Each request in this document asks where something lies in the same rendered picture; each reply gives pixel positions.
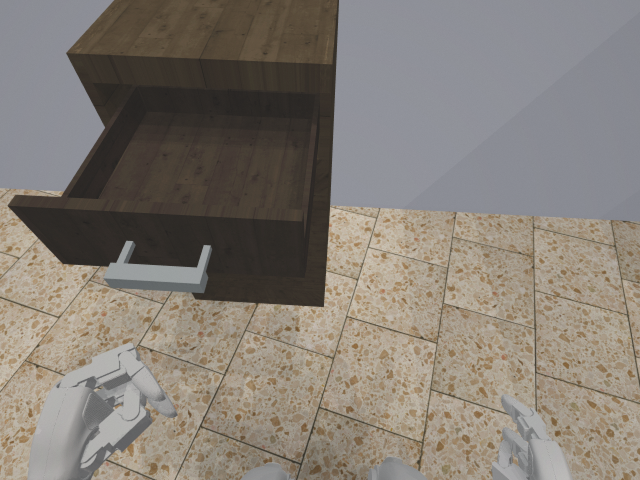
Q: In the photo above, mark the right robot shin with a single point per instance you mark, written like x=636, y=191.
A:
x=392, y=459

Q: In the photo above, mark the drawer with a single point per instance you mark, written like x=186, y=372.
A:
x=177, y=168

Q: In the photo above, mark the left robot hand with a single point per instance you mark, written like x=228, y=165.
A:
x=63, y=447

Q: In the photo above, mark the right robot hand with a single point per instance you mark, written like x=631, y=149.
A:
x=540, y=459

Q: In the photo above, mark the handle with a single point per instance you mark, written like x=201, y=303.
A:
x=157, y=277

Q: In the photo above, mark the cabinet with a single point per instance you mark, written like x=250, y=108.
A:
x=273, y=45

